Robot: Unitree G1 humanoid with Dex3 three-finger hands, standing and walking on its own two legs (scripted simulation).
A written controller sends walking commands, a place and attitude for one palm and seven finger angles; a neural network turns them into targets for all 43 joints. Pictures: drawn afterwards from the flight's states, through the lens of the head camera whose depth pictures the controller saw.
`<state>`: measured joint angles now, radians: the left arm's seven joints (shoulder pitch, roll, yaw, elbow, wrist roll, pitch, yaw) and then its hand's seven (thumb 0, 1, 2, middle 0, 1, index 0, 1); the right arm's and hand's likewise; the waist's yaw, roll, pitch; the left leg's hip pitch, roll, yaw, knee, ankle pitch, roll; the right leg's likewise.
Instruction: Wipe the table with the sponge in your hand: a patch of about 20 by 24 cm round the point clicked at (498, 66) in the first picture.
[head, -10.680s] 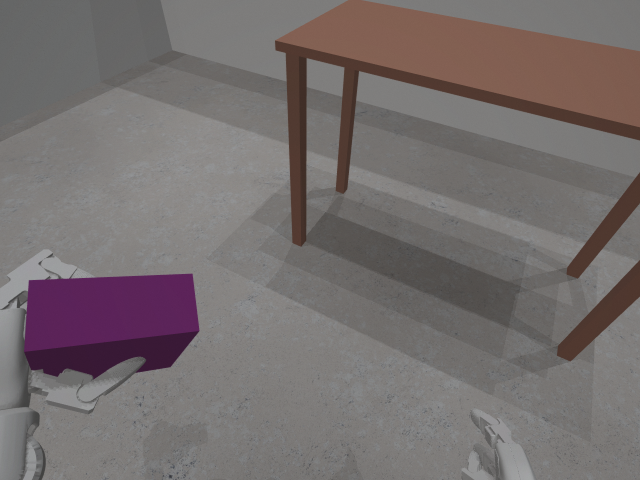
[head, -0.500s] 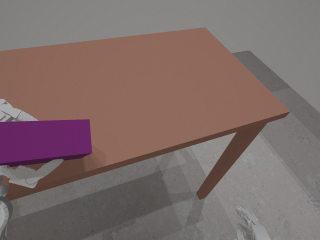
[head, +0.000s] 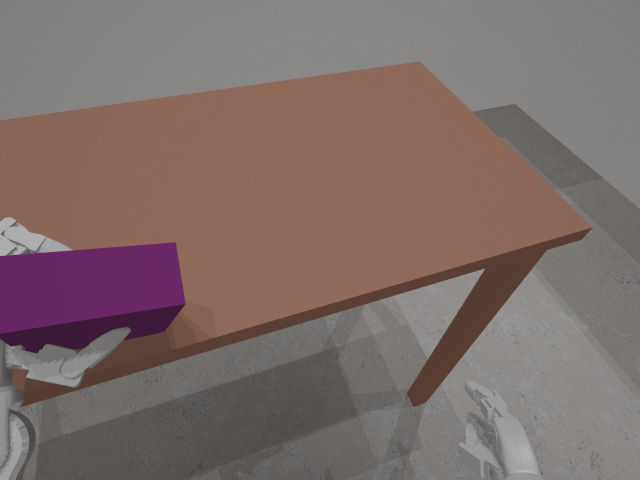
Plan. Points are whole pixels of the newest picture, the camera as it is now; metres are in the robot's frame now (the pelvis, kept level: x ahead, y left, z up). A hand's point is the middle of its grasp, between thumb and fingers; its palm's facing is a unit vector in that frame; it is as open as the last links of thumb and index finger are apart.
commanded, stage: look again from close up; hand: left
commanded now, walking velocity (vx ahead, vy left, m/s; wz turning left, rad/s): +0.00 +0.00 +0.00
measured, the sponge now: (123, 299) +0.24 +0.22 +0.15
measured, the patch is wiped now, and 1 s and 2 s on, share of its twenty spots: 0.00 0.00 0.00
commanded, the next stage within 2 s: turn the palm down, sponge in hand in 0.12 s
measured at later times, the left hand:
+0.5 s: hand (89, 285) +0.23 +0.23 +0.19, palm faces +0.47 -0.72 -0.51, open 9.8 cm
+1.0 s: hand (99, 287) +0.22 +0.22 +0.20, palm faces +0.38 -0.48 -0.79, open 9.8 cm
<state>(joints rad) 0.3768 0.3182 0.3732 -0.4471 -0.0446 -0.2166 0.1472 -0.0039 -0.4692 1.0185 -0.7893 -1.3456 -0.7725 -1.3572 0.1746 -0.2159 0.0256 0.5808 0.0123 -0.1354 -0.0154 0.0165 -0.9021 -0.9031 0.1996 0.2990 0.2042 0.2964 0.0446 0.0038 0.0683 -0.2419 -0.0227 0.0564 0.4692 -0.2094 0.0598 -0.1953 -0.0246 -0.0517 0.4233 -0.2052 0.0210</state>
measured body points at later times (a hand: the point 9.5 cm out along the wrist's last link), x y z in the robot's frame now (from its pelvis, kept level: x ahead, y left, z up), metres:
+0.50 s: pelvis +0.00 -0.02 -0.01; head +0.00 -0.03 +0.44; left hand +0.20 +0.27 +0.21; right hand +0.21 -0.24 -0.08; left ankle +0.03 +0.08 -0.74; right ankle +0.01 -0.13 -0.74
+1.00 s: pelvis +0.02 -0.07 -0.01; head +0.00 -0.10 +0.44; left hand +0.20 +0.24 +0.24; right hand +0.23 -0.29 -0.09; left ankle +0.03 +0.08 -0.74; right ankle +0.01 -0.13 -0.74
